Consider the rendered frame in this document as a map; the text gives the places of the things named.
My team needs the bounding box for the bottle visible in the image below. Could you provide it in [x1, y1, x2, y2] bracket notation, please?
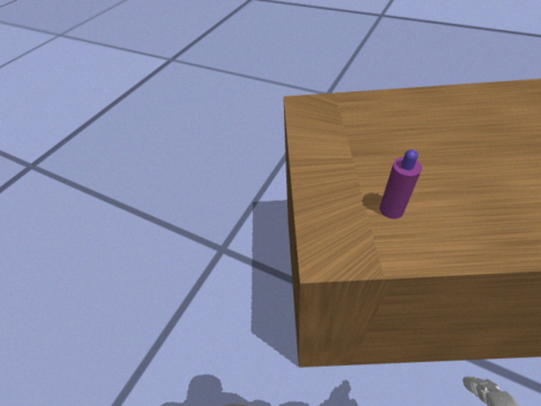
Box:
[380, 150, 422, 219]

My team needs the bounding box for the right robot hand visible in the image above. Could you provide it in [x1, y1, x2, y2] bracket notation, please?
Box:
[462, 376, 519, 406]

